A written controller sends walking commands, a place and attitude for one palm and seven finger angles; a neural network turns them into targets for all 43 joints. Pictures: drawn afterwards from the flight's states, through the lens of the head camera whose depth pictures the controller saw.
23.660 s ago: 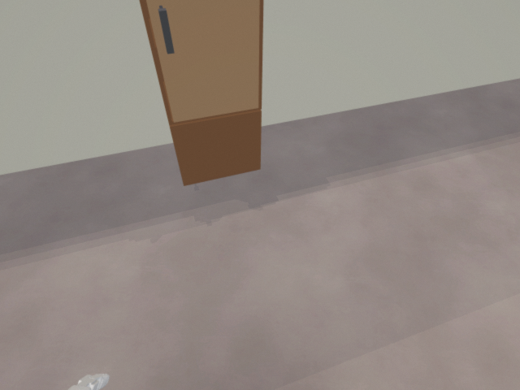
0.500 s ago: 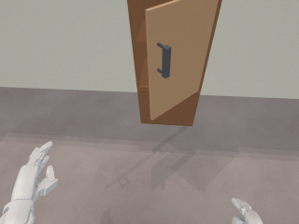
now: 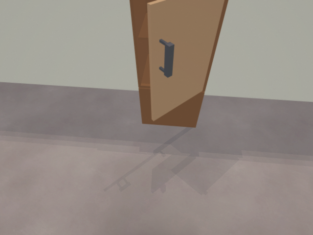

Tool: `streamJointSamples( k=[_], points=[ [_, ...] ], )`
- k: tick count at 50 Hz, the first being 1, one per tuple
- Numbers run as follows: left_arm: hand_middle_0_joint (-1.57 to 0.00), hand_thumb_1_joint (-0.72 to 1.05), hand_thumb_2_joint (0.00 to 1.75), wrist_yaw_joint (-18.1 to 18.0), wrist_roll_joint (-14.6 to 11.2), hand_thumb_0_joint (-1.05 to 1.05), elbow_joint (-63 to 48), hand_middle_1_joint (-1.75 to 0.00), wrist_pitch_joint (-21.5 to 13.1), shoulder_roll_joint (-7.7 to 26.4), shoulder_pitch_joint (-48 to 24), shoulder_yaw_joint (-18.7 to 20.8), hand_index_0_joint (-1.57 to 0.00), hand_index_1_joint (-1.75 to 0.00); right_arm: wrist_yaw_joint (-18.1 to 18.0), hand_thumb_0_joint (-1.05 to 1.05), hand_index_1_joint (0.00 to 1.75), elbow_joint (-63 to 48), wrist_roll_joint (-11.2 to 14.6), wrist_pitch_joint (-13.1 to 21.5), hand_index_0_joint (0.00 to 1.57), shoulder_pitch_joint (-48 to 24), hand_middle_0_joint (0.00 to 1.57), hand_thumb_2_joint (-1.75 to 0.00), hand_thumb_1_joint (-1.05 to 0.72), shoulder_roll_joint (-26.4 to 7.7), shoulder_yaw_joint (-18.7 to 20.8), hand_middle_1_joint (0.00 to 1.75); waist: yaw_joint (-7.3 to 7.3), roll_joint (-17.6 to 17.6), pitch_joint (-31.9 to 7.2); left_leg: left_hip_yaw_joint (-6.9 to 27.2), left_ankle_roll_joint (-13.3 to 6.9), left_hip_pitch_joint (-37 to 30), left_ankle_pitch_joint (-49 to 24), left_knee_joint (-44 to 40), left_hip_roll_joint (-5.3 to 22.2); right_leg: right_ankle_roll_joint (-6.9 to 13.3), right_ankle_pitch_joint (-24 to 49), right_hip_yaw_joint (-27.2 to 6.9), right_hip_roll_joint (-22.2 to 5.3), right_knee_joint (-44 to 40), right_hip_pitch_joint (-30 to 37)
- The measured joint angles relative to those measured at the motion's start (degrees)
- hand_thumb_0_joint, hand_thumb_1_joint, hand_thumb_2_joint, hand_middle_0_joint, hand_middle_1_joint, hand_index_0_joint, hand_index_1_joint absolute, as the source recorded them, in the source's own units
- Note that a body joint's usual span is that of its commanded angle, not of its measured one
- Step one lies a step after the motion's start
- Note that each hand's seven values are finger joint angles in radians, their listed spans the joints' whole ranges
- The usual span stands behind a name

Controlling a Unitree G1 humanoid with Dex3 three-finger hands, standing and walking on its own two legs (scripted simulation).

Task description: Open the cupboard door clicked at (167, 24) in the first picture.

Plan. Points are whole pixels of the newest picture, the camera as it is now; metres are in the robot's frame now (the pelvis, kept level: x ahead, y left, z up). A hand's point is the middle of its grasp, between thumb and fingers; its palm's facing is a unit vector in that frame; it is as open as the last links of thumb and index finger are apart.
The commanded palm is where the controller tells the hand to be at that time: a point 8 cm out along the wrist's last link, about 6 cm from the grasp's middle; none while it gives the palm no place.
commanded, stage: let the arm hang, fingers relaxed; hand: left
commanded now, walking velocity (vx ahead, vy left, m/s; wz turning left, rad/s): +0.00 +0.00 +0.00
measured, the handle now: (165, 58) +0.73 +0.01 +0.05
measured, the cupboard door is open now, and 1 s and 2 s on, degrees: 44 44 44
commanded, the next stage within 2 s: look to check the result in 0.50 s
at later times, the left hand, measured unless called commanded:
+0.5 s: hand out of the picture +0.10 +0.20 -0.16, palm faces -0.01 -0.96 -0.26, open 7.4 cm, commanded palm none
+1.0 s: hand out of the picture +0.10 +0.21 -0.15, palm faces -0.01 -0.95 -0.32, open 7.4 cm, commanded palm none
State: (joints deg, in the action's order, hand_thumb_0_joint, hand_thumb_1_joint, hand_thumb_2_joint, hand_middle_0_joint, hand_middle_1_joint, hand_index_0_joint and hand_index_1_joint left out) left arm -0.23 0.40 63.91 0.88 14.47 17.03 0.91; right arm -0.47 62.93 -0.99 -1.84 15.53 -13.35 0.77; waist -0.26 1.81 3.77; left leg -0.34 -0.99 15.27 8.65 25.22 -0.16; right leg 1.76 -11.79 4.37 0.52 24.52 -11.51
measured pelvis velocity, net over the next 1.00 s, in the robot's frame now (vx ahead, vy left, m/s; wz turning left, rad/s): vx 0.05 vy -0.02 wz -0.01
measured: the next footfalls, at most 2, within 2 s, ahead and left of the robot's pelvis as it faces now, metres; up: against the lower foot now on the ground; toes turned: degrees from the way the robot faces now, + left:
right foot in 1.80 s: +0.03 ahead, -0.16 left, +0.00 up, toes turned -18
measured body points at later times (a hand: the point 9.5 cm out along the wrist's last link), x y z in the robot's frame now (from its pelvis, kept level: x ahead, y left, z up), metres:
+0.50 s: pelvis +0.03 -0.01 +0.01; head +0.04 -0.02 +0.45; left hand +0.10 +0.25 -0.14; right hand +0.07 -0.27 -0.15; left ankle +0.06 +0.11 -0.74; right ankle +0.02 -0.10 -0.74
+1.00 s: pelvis +0.05 -0.02 +0.01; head +0.07 -0.03 +0.46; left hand +0.10 +0.26 -0.13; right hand +0.10 -0.29 -0.15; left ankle +0.06 +0.11 -0.74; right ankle +0.02 -0.10 -0.74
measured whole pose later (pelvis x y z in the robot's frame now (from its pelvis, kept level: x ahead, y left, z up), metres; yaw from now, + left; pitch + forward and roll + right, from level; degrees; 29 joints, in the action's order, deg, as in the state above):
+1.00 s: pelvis +0.05 -0.02 +0.01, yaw -1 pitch -1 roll +0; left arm -0.6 0.2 65.4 -1.0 15.7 8.6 0.9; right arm -0.8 65.0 -0.7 -0.4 7.3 -16.4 0.5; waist -0.2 1.7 3.5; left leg -0.6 0.6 7.7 9.4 18.2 0.5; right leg 2.7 -12.7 3.8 1.5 18.1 -4.4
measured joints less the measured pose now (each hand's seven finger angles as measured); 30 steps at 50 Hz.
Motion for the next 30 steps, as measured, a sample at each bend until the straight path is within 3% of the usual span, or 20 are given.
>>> streamJointSamples(
  k=[18,30],
  points=[
    [-0.20,0.91,0.90,-0.2,-0.1,0.00,-0.1,-0.30,-1.7,-0.7,-8.3,-0.2,-0.20,-0.30,0.0,0.00,0.30,1.7,0.0,1.5,0.20,-5.2,0.20,-0.90,-0.90,-0.6,-0.1,0.30,-0.45,-0.2,-1.1,-0.4,0.4,-3.6,0.1,-3.3,-0.2,0.0,-0.6,-0.5,-0.1,-2.1,2.9],
    [-0.20,0.91,0.90,-0.1,-0.1,0.00,0.5,-0.30,-1.9,-0.4,-9.5,-0.2,-0.21,-0.30,-0.2,0.00,0.30,1.8,0.1,1.7,0.20,-7.4,0.20,-0.90,-0.90,-2.2,-0.1,0.30,-0.48,-0.7,-0.6,-0.4,0.8,-5.6,0.1,-5.5,0.1,0.3,-0.4,-0.6,0.2,-4.5,5.0]
  ],
)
